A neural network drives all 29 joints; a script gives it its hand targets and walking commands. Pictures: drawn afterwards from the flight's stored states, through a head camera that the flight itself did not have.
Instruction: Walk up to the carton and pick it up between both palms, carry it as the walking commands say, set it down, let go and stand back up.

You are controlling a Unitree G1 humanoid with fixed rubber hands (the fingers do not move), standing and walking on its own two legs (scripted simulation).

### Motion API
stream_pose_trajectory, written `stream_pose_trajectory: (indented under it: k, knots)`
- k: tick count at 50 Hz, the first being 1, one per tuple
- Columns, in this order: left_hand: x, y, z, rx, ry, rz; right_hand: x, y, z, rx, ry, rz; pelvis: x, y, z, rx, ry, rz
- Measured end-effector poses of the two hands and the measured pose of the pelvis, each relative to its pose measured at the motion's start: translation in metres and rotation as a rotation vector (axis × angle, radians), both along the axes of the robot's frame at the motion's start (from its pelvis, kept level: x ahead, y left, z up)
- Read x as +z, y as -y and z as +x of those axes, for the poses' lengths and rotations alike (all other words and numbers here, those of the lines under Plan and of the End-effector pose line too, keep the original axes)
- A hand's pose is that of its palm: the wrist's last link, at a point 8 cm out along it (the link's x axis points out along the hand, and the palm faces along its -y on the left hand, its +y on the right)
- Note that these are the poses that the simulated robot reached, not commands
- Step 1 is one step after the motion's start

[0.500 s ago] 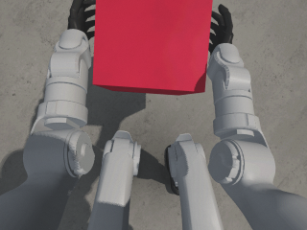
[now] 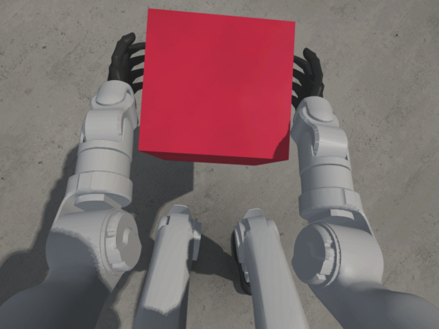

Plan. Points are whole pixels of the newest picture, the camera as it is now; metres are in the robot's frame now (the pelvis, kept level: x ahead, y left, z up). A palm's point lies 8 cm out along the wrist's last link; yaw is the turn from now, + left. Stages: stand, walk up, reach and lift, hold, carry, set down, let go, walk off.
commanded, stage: reach and lift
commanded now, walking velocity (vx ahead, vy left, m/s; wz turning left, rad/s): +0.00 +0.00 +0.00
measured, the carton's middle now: (215, 106) +0.49 +0.03 -0.14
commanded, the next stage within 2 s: none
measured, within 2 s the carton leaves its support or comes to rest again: neither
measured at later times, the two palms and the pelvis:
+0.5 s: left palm (109, 77) +0.48 +0.17 +0.00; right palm (333, 95) +0.47 -0.13 +0.00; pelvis +0.02 +0.00 +0.06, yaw +1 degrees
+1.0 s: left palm (87, 67) +0.45 +0.17 +0.07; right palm (370, 89) +0.45 -0.13 +0.07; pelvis +0.04 +0.00 +0.13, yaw +1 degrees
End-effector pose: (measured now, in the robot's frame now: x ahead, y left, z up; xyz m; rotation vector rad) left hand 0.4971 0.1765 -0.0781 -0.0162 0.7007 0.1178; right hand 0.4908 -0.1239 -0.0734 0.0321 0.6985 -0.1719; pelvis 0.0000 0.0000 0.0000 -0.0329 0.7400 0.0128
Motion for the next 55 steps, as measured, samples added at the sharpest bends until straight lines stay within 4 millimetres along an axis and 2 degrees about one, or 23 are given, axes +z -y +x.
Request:
stream_pose_trajectory:
  k: [55]
  knots:
    - [0.163, 0.009, -0.049, 0.015, 0.003, -0.002, 0.163, 0.009, -0.046, 0.007, 0.005, 0.004, 0.140, 0.000, 0.039, 0.018, 0.199, 0.013]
